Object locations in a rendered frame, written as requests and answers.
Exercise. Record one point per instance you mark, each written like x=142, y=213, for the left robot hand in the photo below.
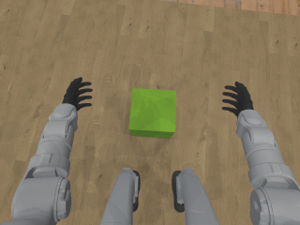
x=73, y=92

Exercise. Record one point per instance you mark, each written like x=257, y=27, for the carton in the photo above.
x=152, y=113

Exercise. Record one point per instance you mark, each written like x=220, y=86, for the robot right upper arm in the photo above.
x=274, y=206

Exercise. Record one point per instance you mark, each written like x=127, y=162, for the robot thigh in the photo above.
x=198, y=208
x=119, y=208

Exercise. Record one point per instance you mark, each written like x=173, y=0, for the robot left upper arm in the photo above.
x=41, y=201

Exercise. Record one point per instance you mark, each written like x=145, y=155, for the robot left thigh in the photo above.
x=119, y=208

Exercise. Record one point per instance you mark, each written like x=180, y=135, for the robot left forearm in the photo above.
x=54, y=147

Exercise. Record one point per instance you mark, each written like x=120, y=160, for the robot right thigh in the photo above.
x=198, y=208

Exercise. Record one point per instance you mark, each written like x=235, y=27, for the robot right forearm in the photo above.
x=266, y=165

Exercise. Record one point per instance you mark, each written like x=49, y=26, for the right robot hand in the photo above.
x=243, y=99

